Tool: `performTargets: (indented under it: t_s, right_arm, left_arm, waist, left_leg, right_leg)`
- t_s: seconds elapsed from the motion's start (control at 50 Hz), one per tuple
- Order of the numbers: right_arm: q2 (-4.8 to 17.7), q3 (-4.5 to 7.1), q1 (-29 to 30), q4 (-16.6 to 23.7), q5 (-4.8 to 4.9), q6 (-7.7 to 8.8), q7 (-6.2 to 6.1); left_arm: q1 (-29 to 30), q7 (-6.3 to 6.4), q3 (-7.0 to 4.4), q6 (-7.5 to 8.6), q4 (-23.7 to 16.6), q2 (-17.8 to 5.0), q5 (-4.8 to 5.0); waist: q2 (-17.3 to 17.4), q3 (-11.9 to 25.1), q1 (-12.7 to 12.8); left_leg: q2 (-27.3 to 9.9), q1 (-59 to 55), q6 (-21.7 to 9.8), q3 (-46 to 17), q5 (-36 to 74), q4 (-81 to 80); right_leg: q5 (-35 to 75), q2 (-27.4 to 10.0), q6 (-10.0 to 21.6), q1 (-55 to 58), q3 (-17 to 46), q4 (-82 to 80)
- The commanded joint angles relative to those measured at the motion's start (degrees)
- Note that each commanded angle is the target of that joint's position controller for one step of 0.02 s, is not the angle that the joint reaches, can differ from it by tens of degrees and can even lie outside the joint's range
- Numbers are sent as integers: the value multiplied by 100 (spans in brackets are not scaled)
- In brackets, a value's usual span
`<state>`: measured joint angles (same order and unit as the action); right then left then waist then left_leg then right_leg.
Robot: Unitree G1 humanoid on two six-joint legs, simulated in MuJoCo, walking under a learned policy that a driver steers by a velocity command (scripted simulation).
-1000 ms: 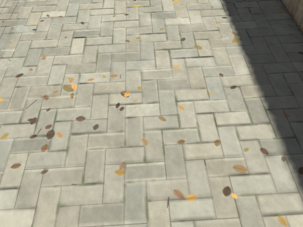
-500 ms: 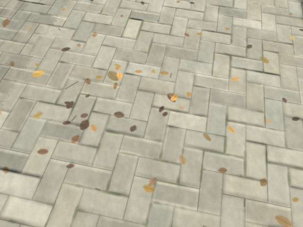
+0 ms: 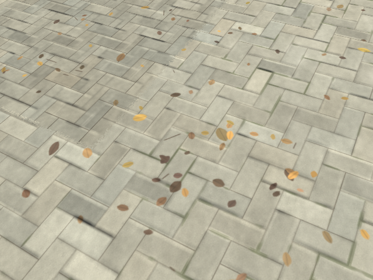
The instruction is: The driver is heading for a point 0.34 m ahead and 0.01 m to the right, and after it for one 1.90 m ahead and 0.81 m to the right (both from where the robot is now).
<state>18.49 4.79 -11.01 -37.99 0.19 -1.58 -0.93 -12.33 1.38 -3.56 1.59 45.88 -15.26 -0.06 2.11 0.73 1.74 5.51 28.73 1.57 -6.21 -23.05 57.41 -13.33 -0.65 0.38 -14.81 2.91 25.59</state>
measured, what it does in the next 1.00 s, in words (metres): walks ahead, turning right: left foot, then right foot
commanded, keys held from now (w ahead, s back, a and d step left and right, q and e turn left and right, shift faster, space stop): w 0.38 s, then w+e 0.62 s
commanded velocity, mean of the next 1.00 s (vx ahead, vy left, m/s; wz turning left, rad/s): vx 0.44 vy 0.00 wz -0.18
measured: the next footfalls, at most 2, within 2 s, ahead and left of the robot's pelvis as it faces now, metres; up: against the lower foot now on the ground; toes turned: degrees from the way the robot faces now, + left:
left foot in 0.22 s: +0.09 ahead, +0.14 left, +0.00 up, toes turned +0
right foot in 0.68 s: +0.44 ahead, -0.10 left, +0.00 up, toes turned -7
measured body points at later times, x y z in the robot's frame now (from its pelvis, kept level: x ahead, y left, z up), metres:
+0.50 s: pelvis +0.15 +0.04 +0.00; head +0.18 +0.05 +0.45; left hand +0.32 +0.29 -0.11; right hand +0.17 -0.24 -0.11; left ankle +0.05 +0.14 -0.74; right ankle +0.30 -0.12 -0.69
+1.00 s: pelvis +0.43 -0.03 +0.00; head +0.47 -0.05 +0.45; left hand +0.58 +0.23 -0.10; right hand +0.56 -0.33 -0.08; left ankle +0.65 +0.12 -0.68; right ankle +0.40 -0.10 -0.74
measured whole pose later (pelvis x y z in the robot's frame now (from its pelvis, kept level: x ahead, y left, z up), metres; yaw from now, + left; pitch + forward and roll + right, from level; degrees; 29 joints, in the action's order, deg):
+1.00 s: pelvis +0.43 -0.03 +0.00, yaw -16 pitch +2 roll +0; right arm 17.4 2.3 -6.8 -37.3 -1.0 5.4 -0.6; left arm -18.3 -0.4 -3.2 3.0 41.5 -16.5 0.9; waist 1.7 -1.9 3.5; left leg -5.6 39.4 3.6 -6.0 -1.6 43.1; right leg -11.5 7.1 5.2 -10.4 6.8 20.6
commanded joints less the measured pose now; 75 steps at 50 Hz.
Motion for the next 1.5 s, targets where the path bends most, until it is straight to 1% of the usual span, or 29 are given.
performTargets:
  t_s: [0.02,0.12,0.2,0.22,0.24,0.26,0.3,0.34,0.5,0.6,0.66,0.68,0.7,0.72,0.74,0.76,0.8,0.88,0.98,1.08,1.14,1.16,1.18,1.2,1.22,1.26,1.28,1.38,1.5]
  right_arm:
    - [238,27,355,430,28,215,81]
    - [107,-61,644,484,97,463,145]
    - [270,39,-299,142,143,503,116]
    - [428,91,-919,36,134,499,57]
    - [1081,240,-1393,-12,33,459,17]
    - [1153,282,-1716,-121,-4,493,84]
    - [551,73,-1245,-62,-13,607,139]
    - [391,-1,-873,-19,-7,615,160]
    - [639,71,-1039,-292,5,657,65]
    - [743,125,-1140,-517,74,614,45]
    - [924,157,-1020,-462,14,466,-49]
    - [861,109,-1117,-384,-32,459,-113]
    - [177,-135,-1800,-96,-142,579,-39]
    - [292,-174,-1585,-185,-101,789,51]
    - [672,-60,-924,22,161,904,127]
    - [656,-103,-543,151,190,975,124]
    - [654,-52,-448,162,-22,941,45]
    - [438,-81,-571,165,-141,707,-1]
    - [148,-199,629,436,-116,774,38]
    - [403,-107,1130,573,26,889,178]
    - [610,42,414,412,44,954,168]
    - [826,128,-232,356,-52,985,121]
    - [1303,245,-970,283,-180,957,70]
    - [1261,275,-1317,70,-70,864,135]
    - [755,146,-1056,170,-21,830,129]
    - [438,27,-557,180,-71,751,98]
    - [315,-15,-398,144,-94,745,87]
    - [460,56,-313,-119,-66,827,86]
    - [739,124,-442,-409,-14,731,42]
  left_arm:
    - [-115,30,-187,70,-260,-904,34]
    - [-442,-52,-262,127,-181,-1213,114]
    - [-400,-148,-143,125,-156,-931,163]
    - [-233,-184,-23,176,-226,-560,84]
    - [-163,-203,94,310,-498,-153,22]
    - [176,-162,-24,422,-671,-652,139]
    - [129,-211,-126,475,-576,-918,233]
    - [173,-262,-125,476,-540,-812,96]
    - [1031,-424,116,361,-833,-299,133]
    - [1397,-558,73,341,-1134,-484,145]
    - [183,-524,-184,280,-936,-926,116]
    - [-662,-447,-332,237,-768,-1235,139]
    - [-1175,-395,-488,231,-772,-1952,101]
    - [-1319,-391,-377,229,-772,-1573,179]
    - [-1079,-371,-293,230,-778,-1328,121]
    - [-733,-350,-262,237,-833,-1224,110]
    - [-114,-322,-169,244,-997,-966,2]
    - [53,-246,-186,289,-1025,-964,36]
    - [-370,-116,-234,221,-838,-1098,125]
    - [-804,-69,-247,102,-684,-1092,179]
    - [-684,-73,-220,49,-727,-953,140]
    - [-673,-99,-112,74,-794,-653,102]
    - [-1146,-105,10,123,-932,-262,122]
    - [-1406,-96,27,167,-1045,-464,221]
    - [-1053,-84,-110,141,-961,-999,257]
    - [-332,-97,-157,85,-1117,-1015,139]
    - [-244,-125,-179,63,-1158,-935,130]
    - [-68,-183,-104,-61,-1285,-513,133]
    - [818,-373,-15,38,-1460,-344,131]
  waist:
    - [-1199,-144,120]
    - [-1336,-168,261]
    - [-1003,45,-320]
    - [-644,359,-623]
    - [923,654,-675]
    - [1163,365,-913]
    - [743,-318,-618]
    - [517,-523,-419]
    - [298,-547,-562]
    - [177,-625,-491]
    - [339,374,236]
    - [150,871,604]
    - [-1343,1776,295]
    - [-1303,2557,449]
    - [-1017,1668,540]
    - [-561,971,399]
    - [-288,275,-96]
    - [-515,50,-363]
    - [-556,-128,95]
    - [-705,-68,235]
    - [-911,158,-220]
    - [-687,732,-544]
    - [485,1624,-588]
    - [1749,1867,-525]
    - [913,1093,-662]
    - [265,147,-584]
    - [348,-71,-463]
    - [335,-272,-293]
    - [140,-421,-574]
  left_leg:
    - [-403,900,97,429,322,-419]
    - [-420,-539,-86,810,330,-2247]
    - [-435,-2596,-438,757,1150,-3427]
    - [-1034,-3530,-623,10,895,-3553]
    - [-2245,-4438,-1232,-1868,105,-3935]
    - [-2819,-4069,-1872,-3096,-661,-4451]
    - [-2346,-3595,-1688,-2312,-838,-4602]
    - [-2050,-3145,-1517,-1597,335,-4795]
    - [-1672,-2314,-1215,320,2201,-5105]
    - [-2045,-3132,-996,720,3205,-4729]
    - [-1822,-3269,-660,1218,6298,-2700]
    - [-1643,-2258,-448,1327,5712,-1291]
    - [-770,251,-18,1235,2041,1280]
    - [-215,1070,-13,115,-864,2146]
    - [-561,1657,-113,-126,-543,2361]
    - [-817,1665,-204,-15,-86,1996]
    - [-1179,992,-189,53,426,1114]
    - [-1206,526,105,226,861,333]
    - [-862,209,259,310,2689,-1836]
    - [-593,-129,159,113,2471,-2838]
    - [-572,-1196,-186,236,1934,-3267]
    - [-1117,-2398,-503,-180,1814,-3175]
    - [-2428,-4479,-1209,-1978,1242,-3240]
    - [-3131,-4979,-1680,-3966,-232,-3799]
    - [-2899,-4398,-1458,-3470,-897,-3989]
    - [-2371,-3123,-1154,-1897,273,-4152]
    - [-2166,-2711,-1100,-1400,781,-4303]
    - [-2059,-2228,-1246,-143,2021,-4798]
    - [-1943,-2533,-1039,1004,2633,-4816]
  right_leg:
    - [-1225,-1134,960,878,1482,-1453]
    - [-685,-1167,1055,381,1105,-1413]
    - [-646,-1030,785,-543,913,-762]
    - [-712,-707,468,-1155,520,178]
    - [-1179,-34,59,-2520,-395,2044]
    - [-1978,-40,12,-3369,-183,3248]
    - [-1101,-493,192,-3775,43,3908]
    - [-390,-681,157,-3623,27,3600]
    - [1716,-374,-53,-2302,-384,1283]
    - [1338,-156,378,-2208,-369,733]
    - [822,487,739,-360,-877,703]
    - [913,310,943,1210,-408,757]
    - [101,-1345,2050,3633,2627,582]
    - [-757,-1836,2339,4141,4666,-590]
    - [-950,-1685,1968,3582,3926,-794]
    - [-641,-1465,1768,2644,3209,-855]
    - [453,-1043,1601,972,2237,-1072]
    - [1214,-732,1711,-208,1589,-1412]
    - [917,-337,1315,-420,1160,-1238]
    - [452,-601,1173,357,1922,-611]
    - [731,-502,912,490,2155,128]
    - [664,-209,707,123,1847,1183]
    - [-713,522,288,-1459,1013,3098]
    - [-2148,496,123,-2788,669,4374]
    - [-1678,152,55,-3185,781,4880]
    - [-854,-180,-20,-3061,493,4738]
    - [-623,-334,-32,-2892,479,4503]
    - [-32,-541,-163,-2759,273,3765]
    - [1446,-465,-65,-2427,-158,1875]
Keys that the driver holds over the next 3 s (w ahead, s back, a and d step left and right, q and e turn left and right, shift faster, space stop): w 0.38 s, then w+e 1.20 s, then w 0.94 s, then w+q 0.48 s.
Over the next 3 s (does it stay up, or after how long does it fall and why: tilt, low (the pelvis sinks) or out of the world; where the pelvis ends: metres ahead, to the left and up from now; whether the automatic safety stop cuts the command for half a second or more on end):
stays up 1.32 -0.67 0.00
